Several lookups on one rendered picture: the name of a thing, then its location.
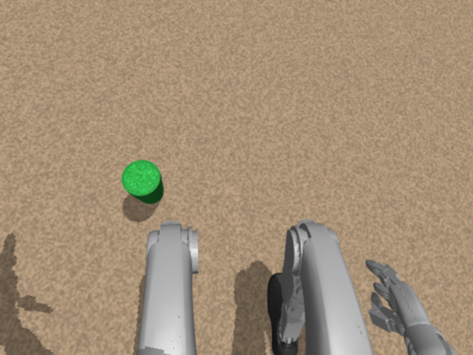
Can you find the right robot foot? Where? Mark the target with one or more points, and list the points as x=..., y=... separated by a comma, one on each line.
x=275, y=310

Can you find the right robot arm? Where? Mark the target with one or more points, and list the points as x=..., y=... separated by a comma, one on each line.
x=425, y=339

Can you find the cup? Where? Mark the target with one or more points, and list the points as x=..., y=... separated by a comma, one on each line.
x=142, y=179

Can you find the right robot hand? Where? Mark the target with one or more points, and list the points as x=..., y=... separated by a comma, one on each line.
x=401, y=299

